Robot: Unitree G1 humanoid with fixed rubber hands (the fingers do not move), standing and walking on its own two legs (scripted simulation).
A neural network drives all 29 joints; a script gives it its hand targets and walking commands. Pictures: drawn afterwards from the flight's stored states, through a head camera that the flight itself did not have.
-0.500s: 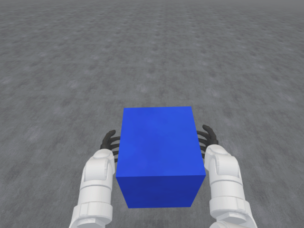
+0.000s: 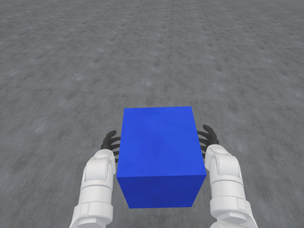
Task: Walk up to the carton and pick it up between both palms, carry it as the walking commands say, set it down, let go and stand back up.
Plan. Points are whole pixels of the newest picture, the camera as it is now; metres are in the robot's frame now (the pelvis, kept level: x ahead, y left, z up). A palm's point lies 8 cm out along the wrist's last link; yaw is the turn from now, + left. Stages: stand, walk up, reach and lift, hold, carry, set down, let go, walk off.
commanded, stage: reach and lift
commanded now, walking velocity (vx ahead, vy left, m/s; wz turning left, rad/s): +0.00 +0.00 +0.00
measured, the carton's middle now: (159, 159) +0.34 -0.01 -0.01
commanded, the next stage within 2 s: hold in 0.44 s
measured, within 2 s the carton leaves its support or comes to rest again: neither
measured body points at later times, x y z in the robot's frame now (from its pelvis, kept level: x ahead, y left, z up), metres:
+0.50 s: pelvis +0.00 +0.00 +0.00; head -0.04 +0.01 +0.45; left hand +0.32 +0.14 +0.05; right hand +0.33 -0.15 +0.07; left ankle +0.04 +0.13 -0.73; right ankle +0.07 -0.14 -0.73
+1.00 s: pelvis +0.00 +0.00 +0.00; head -0.05 +0.01 +0.45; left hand +0.31 +0.14 +0.05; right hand +0.32 -0.15 +0.07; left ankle +0.04 +0.13 -0.73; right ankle +0.07 -0.14 -0.73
